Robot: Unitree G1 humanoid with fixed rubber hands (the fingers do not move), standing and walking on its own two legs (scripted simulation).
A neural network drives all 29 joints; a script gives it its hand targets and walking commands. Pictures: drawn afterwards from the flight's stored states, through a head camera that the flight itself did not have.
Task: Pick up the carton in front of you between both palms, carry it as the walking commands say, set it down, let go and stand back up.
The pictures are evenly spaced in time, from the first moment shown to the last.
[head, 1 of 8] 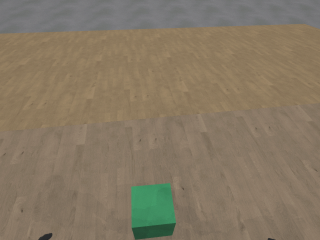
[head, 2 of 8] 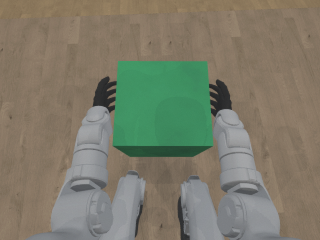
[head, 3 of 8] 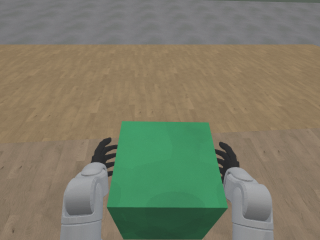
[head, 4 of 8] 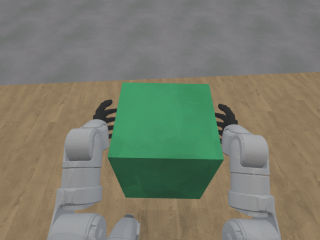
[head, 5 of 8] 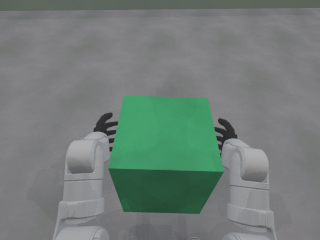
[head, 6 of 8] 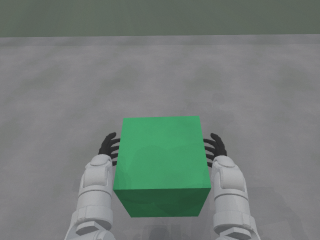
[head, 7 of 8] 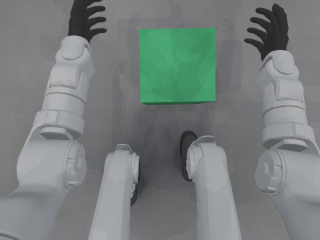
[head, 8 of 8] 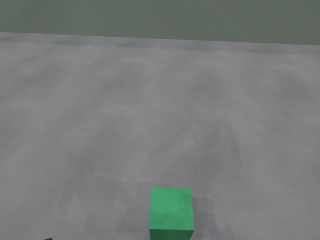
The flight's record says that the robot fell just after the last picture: no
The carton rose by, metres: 0.69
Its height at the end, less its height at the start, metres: -0.46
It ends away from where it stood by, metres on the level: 5.36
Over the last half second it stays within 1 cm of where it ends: yes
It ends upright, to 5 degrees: yes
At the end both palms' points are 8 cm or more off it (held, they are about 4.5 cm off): yes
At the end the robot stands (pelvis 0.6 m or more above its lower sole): yes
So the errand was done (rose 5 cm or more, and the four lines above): yes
